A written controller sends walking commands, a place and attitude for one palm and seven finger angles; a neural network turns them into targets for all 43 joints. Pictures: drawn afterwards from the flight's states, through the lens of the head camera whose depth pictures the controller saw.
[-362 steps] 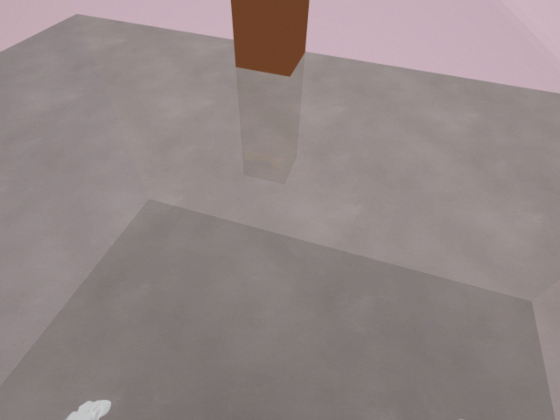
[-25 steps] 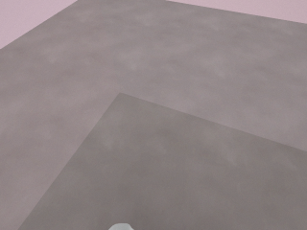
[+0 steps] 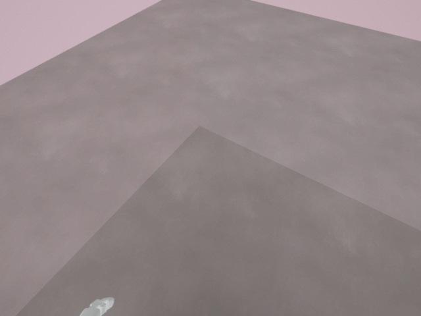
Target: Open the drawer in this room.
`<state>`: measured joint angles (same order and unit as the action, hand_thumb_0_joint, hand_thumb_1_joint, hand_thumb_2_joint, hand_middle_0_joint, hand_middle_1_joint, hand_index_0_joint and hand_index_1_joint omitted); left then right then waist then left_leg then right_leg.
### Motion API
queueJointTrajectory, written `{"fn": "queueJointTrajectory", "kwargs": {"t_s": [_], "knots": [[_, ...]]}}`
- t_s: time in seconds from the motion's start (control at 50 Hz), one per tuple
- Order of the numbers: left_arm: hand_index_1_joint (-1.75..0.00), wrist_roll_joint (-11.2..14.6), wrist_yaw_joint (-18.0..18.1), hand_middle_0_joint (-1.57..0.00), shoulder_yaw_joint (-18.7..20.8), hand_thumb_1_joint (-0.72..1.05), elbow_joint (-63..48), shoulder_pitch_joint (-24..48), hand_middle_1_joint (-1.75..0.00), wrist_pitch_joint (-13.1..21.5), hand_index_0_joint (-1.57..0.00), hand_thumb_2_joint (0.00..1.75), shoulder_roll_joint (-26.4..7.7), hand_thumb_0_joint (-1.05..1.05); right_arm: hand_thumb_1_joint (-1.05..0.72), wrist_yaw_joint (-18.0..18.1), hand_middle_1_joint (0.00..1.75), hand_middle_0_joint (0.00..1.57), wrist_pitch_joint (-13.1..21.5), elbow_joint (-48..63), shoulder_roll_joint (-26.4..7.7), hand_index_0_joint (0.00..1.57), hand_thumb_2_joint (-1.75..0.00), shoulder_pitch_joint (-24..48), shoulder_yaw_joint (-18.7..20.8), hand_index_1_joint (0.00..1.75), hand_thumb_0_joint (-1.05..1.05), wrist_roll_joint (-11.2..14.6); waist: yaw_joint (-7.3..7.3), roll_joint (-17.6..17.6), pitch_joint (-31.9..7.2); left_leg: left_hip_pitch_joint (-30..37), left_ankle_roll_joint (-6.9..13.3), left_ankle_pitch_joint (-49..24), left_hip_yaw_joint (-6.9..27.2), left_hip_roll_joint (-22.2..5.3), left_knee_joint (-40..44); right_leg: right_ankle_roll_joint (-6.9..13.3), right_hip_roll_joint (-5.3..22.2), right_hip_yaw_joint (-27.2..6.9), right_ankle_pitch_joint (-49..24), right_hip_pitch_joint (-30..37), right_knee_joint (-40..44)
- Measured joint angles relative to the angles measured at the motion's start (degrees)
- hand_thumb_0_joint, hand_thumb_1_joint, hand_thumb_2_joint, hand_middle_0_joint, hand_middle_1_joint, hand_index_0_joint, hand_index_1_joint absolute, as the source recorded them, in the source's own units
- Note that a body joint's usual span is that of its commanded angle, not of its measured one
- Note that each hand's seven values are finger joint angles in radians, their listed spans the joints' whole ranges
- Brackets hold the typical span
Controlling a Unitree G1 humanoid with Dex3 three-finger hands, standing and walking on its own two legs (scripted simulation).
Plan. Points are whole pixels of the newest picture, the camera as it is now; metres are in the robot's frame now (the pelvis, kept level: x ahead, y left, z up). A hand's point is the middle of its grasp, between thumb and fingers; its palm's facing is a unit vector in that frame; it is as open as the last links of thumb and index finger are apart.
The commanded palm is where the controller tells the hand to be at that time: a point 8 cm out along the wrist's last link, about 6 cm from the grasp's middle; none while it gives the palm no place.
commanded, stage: turn or walk to find it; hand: left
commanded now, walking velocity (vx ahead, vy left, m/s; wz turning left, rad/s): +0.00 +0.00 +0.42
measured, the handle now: out of the picture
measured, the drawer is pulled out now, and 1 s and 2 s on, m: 0.00 0.00 0.00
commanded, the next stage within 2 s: none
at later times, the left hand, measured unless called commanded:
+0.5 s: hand out of the picture -0.05 +0.21 -0.18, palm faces +0.29 -0.92 -0.24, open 7.4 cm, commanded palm none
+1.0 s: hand out of the picture -0.04 +0.21 -0.15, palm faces +0.42 -0.87 -0.27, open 7.4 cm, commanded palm none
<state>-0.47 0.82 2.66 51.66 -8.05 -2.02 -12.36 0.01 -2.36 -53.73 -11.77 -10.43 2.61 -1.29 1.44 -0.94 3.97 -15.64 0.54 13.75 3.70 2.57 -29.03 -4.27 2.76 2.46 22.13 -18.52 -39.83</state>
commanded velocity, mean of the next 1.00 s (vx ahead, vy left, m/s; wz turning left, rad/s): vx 0.00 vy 0.00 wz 0.42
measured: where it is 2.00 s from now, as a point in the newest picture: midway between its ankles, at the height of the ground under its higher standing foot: outside the picture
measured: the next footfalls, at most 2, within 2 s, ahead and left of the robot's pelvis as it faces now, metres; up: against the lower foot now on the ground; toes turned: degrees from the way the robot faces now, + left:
right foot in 0.04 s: +0.04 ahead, -0.12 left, +0.00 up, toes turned -3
left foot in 0.52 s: -0.02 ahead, +0.13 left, +0.00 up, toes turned +20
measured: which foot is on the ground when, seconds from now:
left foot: down 0.00-0.04, up 0.06-0.50, down 0.52-1.00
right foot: up 0.00-0.02, down 0.04-0.52, up 0.54-0.98, down 1.00-1.00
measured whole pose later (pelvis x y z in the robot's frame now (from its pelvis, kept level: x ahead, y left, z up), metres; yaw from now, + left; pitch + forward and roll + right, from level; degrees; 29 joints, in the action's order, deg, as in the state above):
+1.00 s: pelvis -0.06 -0.01 +0.00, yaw +26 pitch +0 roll +1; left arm -0.5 1.0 2.6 51.5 -8.3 -1.4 -11.6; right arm -0.1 -2.9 -54.6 -11.8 -13.0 3.3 -1.1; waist 2.1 -1.4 2.8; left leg -19.5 0.6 10.4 4.6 3.6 -29.6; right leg -3.2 2.1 2.6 18.4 -14.3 -31.5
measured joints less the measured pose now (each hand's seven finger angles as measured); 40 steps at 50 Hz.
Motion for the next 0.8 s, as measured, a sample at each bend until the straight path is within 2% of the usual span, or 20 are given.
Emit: {"fn": "queueJointTrajectory", "kwargs": {"t_s": [0.02, 0.04, 0.08, 0.1, 0.16, 0.2, 0.24, 0.34, 0.44, 0.5, 0.52, 0.54, 0.58, 0.64, 0.7, 0.8], "knots": [[-0.29, 0.0, 0.0, -0.2, -0.2, 0.91, -0.4, 0.0, -0.3, 0.4, -0.2, 0.9, 0.2, 0.0, -0.9, 0.0, 0.3, 0.2, -0.1, -0.1, -0.2, 0.21, -0.89, -0.5, 0.2, 0.3, 0.01, 0.1, 0.06, -0.2, -0.2, -0.7, -0.4, 0.4, 0.4, 0.3, -1.1, 0.2, -0.2, 0.3, -2.9, 1.9, 4.5], [-0.29, -0.1, 0.1, -0.2, -0.3, 0.91, -0.6, 0.0, -0.3, 1.0, -0.2, 0.9, 0.7, 0.0, -0.9, -0.1, 0.3, 0.2, -0.3, -0.2, -0.6, 0.21, -0.89, -0.9, 0.4, 0.3, 0.01, 0.3, 0.05, -0.9, -0.3, -1.6, -0.9, 1.1, 1.0, 0.3, -2.8, 1.5, -0.6, 1.0, -5.0, 3.1, 7.2], [-0.29, -0.5, 0.2, -0.2, -0.8, 0.9, -0.8, -0.2, -0.3, 1.7, -0.2, 0.9, 1.8, 0.0, -0.9, -0.1, 0.3, 0.2, -0.9, -0.7, -1.3, 0.21, -0.89, -1.3, 1.1, 0.3, 0.01, 0.5, 0.35, -2.2, -0.1, -4.6, -1.5, 8.9, 1.3, 0.4, -11.2, 4.6, -0.6, 2.6, -4.6, 3.3, 6.6], [-0.29, -0.6, 0.2, -0.2, -1.0, 0.9, -0.9, -0.6, -0.3, 1.9, -0.2, 0.9, 2.1, 0.0, -0.91, -0.1, 0.3, 0.2, -1.4, -1.0, -1.5, 0.21, -0.89, -1.6, 1.3, 0.3, 0.01, 0.4, 0.31, -2.1, -0.2, -6.6, -1.7, 11.6, 0.8, 0.8, -17.2, 5.5, -0.1, 3.2, -4.2, 3.7, 6.7], [-0.29, -0.5, 0.4, -0.2, -1.3, 0.9, -0.7, -1.9, -0.3, 1.9, -0.21, 0.9, 2.9, 0.0, -0.91, -0.5, 0.3, 0.2, -2.1, -1.8, -2.3, 0.2, -0.89, -2.0, 1.9, 0.3, 0.01, 0.2, 0.24, -2.1, -0.2, -10.9, -2.6, 10.7, -0.7, 0.1, -32.1, 6.2, 0.7, 4.7, -4.9, 5.6, 9.1], [-0.3, -0.6, 0.5, -0.2, -1.4, 0.9, -0.1, -2.8, -0.3, 1.9, -0.21, 0.9, 3.2, 0.0, -0.91, -0.7, 0.3, 0.2, -2.2, -2.2, -2.7, 0.2, -0.89, -2.2, 2.1, 0.3, 0.01, 0.2, 0.36, -2.1, -0.1, -12.1, -3.4, 8.5, -1.3, -1.2, -36.5, 6.2, 1.1, 5.8, -5.6, 6.6, 10.5], [-0.3, -0.7, 0.5, -0.2, -1.4, 0.9, 0.5, -3.5, -0.3, 2.0, -0.21, 0.9, 3.3, 0.0, -0.91, -0.8, 0.3, 0.2, -2.3, -2.6, -2.9, 0.2, -0.89, -2.4, 2.2, 0.3, 0.01, 0.1, 0.37, -1.8, 0.0, -12.1, -4.1, 7.6, -1.6, -2.4, -37.4, 6.2, 1.6, 6.9, -6.0, 7.3, 11.4], [-0.3, -1.0, 0.5, -0.2, -1.2, 0.9, 1.8, -5.1, -0.3, 2.0, -0.21, 0.9, 3.1, 0.0, -0.91, -0.7, 0.3, 0.2, -2.8, -3.5, -2.8, 0.2, -0.9, -1.8, 1.7, 0.3, 0.01, 0.3, -0.56, -0.6, 0.5, -8.9, -4.9, 10.0, -3.0, -4.4, -29.9, 5.9, 3.1, 9.3, -6.1, 7.7, 11.5], [-0.3, -1.3, 0.3, -0.2, -0.5, 0.9, 3.2, -6.3, -0.3, 1.6, -0.21, 0.9, 1.5, 0.0, -0.91, -0.6, 0.3, 0.2, -2.2, -3.2, -2.2, 0.2, -0.9, 0.5, 0.8, 0.3, 0.01, 0.7, -2.08, 1.0, 1.2, -4.1, -4.2, 11.8, -5.9, -4.7, -17.8, 4.7, 4.9, 11.6, -5.3, 6.7, 9.2], [-0.3, -1.1, 0.3, -0.2, 0.2, 0.9, 4.1, -7.2, -0.3, 1.0, -0.21, 0.9, 0.0, 0.0, -0.91, -0.7, 0.3, 0.2, -1.1, -1.9, -1.8, 0.2, -0.9, 1.7, 0.4, 0.3, 0.01, 0.8, -2.47, 1.8, 1.0, 0.3, -3.2, 5.9, -7.9, -4.4, -6.7, 3.3, 6.1, 13.0, -3.8, 5.2, 5.6], [-0.3, -0.8, 0.2, -0.2, 0.5, 0.9, 4.2, -7.5, -0.3, 0.6, -0.21, 0.9, -0.6, 0.0, -0.91, -0.7, 0.3, 0.2, -0.5, -1.4, -1.7, 0.2, -0.9, 2.0, 0.3, 0.3, 0.01, 0.7, -2.54, 2.2, 0.7, 0.8, -1.8, 2.8, -7.9, -4.1, -4.7, 2.7, 6.7, 12.9, -2.9, 3.9, 3.1], [-0.3, -0.6, 0.3, -0.2, 0.8, 0.9, 4.5, -7.4, -0.3, 0.0, -0.21, 0.9, -1.3, 0.0, -0.91, -0.7, 0.3, 0.2, -0.1, -1.1, -1.2, 0.2, -0.9, 2.6, 0.2, 0.3, 0.01, 0.6, -2.92, 3.3, 1.0, 0.2, -0.4, 2.9, -8.2, -3.5, -5.7, 1.9, 7.0, 10.9, 1.3, 2.1, -0.8], [-0.29, -0.6, 0.5, -0.2, 1.1, 0.9, 5.1, -7.1, -0.3, -1.4, -0.21, 0.9, -2.3, 0.0, -0.91, -0.4, 0.3, 0.2, 0.6, -0.5, -0.4, 0.2, -0.89, 3.1, -0.2, 0.3, 0.01, 0.4, -3.17, 3.9, 1.0, 0.0, 1.3, 4.2, -8.1, -3.1, -6.3, 1.1, 5.6, 6.3, 7.0, -1.7, -10.0], [-0.29, -0.6, 0.2, -0.2, 1.4, 0.91, 5.5, -6.1, -0.3, -2.0, -0.2, 0.9, -2.9, 0.01, -0.91, 0.2, 0.3, 0.2, 0.8, 0.0, 0.3, 0.2, -0.89, 3.0, -0.7, 0.3, 0.01, 0.3, -2.83, 3.5, 0.5, 0.8, 1.8, 2.6, -6.8, -2.8, -3.1, 0.4, 3.9, 2.8, 4.8, -5.6, -19.0], [-0.29, -0.6, -0.1, -0.2, 1.4, 0.91, 4.7, -5.1, -0.3, -1.4, -0.2, 0.9, -2.9, 0.01, -0.91, 0.3, 0.3, 0.2, 0.9, -0.1, 0.7, 0.2, -0.89, 2.5, -1.1, 0.3, 0.01, 0.4, -2.7, 3.1, 0.0, 1.7, 2.2, -0.1, -5.6, -2.1, 0.6, -0.2, 3.4, 1.0, 1.5, -7.1, -20.9], [-0.29, -0.6, -0.1, -0.2, 1.2, 0.91, 3.1, -3.3, -0.3, -1.0, -0.2, 0.9, -2.1, 0.0, -0.9, 0.2, 0.3, 0.2, 0.8, -0.1, 1.1, 0.21, -0.89, 1.2, -0.9, 0.3, 0.01, 0.4, -1.77, 2.2, -0.6, 1.5, 2.4, -2.7, -3.6, -1.1, 3.5, -0.8, 2.6, -0.4, 1.0, -6.1, -17.0]]}}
